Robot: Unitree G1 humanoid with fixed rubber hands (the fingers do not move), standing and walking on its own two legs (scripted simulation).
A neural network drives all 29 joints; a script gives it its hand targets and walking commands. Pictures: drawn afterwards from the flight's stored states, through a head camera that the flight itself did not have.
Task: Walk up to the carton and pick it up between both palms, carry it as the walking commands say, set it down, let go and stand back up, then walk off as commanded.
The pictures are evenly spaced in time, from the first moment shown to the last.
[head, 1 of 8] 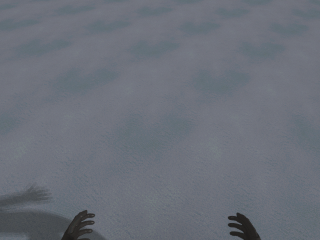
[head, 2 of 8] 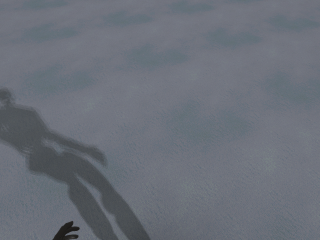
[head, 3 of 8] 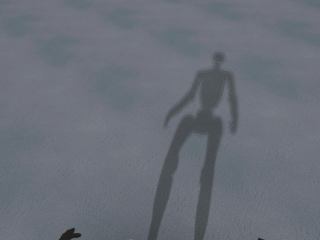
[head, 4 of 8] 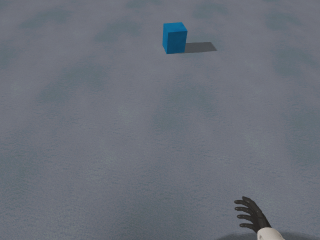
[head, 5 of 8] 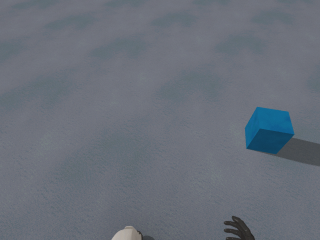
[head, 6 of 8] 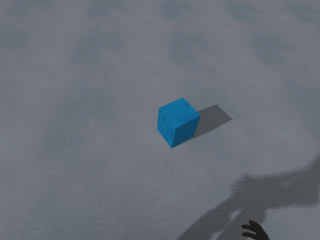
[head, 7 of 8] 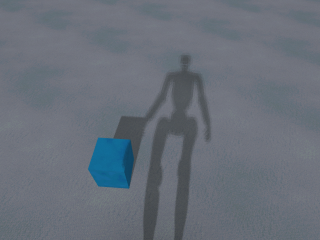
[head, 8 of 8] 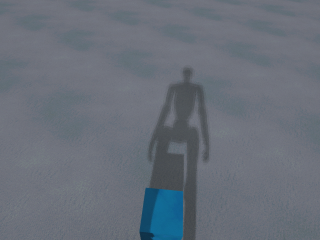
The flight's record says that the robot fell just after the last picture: no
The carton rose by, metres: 0.00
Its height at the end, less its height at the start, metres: +0.00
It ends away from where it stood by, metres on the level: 0.00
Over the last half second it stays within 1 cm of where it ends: yes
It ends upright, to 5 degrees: yes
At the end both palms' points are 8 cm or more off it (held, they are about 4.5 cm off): yes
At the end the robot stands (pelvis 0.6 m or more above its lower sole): yes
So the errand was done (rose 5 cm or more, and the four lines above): no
